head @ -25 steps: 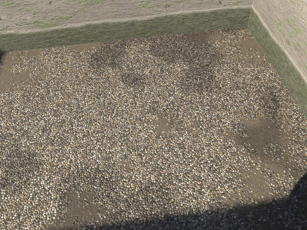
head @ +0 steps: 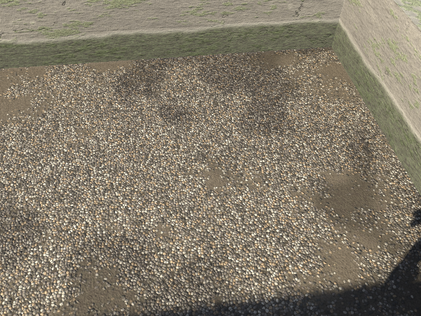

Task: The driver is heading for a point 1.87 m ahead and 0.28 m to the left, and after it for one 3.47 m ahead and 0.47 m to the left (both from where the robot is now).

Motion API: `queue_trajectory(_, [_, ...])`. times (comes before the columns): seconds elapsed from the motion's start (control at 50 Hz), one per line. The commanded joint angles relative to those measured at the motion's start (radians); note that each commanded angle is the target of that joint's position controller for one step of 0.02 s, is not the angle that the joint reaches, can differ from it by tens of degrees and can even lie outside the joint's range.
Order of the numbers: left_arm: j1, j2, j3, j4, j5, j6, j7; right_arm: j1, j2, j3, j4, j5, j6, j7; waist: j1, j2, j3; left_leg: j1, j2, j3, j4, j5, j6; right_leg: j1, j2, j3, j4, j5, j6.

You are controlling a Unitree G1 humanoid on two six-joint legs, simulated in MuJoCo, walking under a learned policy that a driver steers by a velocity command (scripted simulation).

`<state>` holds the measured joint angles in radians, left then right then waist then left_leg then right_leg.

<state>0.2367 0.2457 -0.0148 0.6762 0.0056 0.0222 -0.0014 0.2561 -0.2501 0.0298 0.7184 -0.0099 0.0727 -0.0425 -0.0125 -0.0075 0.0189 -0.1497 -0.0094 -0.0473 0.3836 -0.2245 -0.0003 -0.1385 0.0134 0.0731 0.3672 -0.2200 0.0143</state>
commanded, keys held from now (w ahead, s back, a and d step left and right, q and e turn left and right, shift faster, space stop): no key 0.62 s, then w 0.38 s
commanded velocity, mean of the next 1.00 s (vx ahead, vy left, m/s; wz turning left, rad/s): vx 0.10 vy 0.00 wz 0.00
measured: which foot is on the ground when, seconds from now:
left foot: down 0.00-1.00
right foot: down 0.00-1.00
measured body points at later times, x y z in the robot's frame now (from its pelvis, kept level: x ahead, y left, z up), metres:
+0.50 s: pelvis +0.02 +0.00 +0.00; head +0.02 +0.00 +0.45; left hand +0.13 +0.25 -0.11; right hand +0.11 -0.26 -0.12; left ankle -0.01 +0.12 -0.75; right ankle -0.01 -0.13 -0.75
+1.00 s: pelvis +0.05 -0.01 -0.01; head +0.04 -0.01 +0.44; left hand +0.17 +0.23 -0.11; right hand +0.17 -0.24 -0.11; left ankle -0.01 +0.12 -0.75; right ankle -0.01 -0.13 -0.75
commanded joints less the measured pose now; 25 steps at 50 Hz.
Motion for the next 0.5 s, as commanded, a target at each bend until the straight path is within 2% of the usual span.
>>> queue_trajectory(0.02, [-0.014, 0.100, 0.022, -0.072, -0.002, -0.018, 0.011, 0.013, -0.123, -0.030, -0.049, 0.000, -0.003, -0.012, -0.004, 0.013, -0.048, 0.077, 0.084, -0.116, -0.055, 0.285, 0.050, -0.028, -0.061, 0.079, -0.062, 0.153, -0.005])
queue_trajectory(0.1, [-0.002, 0.106, 0.020, -0.069, -0.002, -0.019, 0.013, 0.018, -0.124, -0.030, -0.035, -0.001, 0.003, -0.015, -0.003, 0.011, -0.032, 0.082, 0.078, -0.118, -0.067, 0.285, 0.050, -0.033, -0.064, 0.074, -0.070, 0.138, 0.001])
queue_trajectory(0.12, [-0.001, 0.110, 0.018, -0.064, 0.003, -0.014, 0.016, 0.007, -0.121, -0.024, -0.049, -0.009, -0.002, -0.014, -0.005, -0.002, -0.024, 0.067, 0.085, -0.123, -0.083, 0.262, 0.059, -0.028, -0.063, 0.068, -0.063, 0.138, -0.011])
queue_trajectory(0.2, [0.008, 0.118, 0.014, -0.066, 0.006, -0.010, 0.024, 0.008, -0.129, -0.023, -0.042, -0.005, -0.010, -0.010, 0.002, 0.016, -0.029, 0.064, 0.080, -0.123, -0.090, 0.270, 0.060, -0.016, -0.068, 0.069, -0.060, 0.146, -0.013])
queue_trajectory(0.46, [0.034, 0.136, 0.008, -0.056, 0.003, -0.013, 0.019, 0.032, -0.134, -0.018, -0.029, -0.008, -0.007, -0.018, -0.002, 0.005, -0.034, 0.080, 0.069, -0.118, -0.083, 0.269, 0.053, -0.018, -0.069, 0.067, -0.067, 0.182, -0.016])
queue_trajectory(0.48, [0.043, 0.116, 0.001, -0.061, 0.007, -0.008, 0.017, 0.034, -0.120, -0.011, -0.038, -0.017, -0.004, -0.017, 0.003, 0.004, -0.052, 0.077, 0.071, -0.118, -0.090, 0.268, 0.055, 0.007, -0.074, 0.070, -0.070, 0.196, -0.022])
queue_trajectory(0.5, [0.042, 0.119, 0.001, -0.059, 0.006, -0.005, 0.016, 0.032, -0.120, -0.012, -0.038, -0.016, -0.004, -0.016, 0.003, 0.002, -0.042, 0.069, 0.069, -0.117, -0.093, 0.264, 0.054, 0.009, -0.073, 0.070, -0.069, 0.203, -0.024])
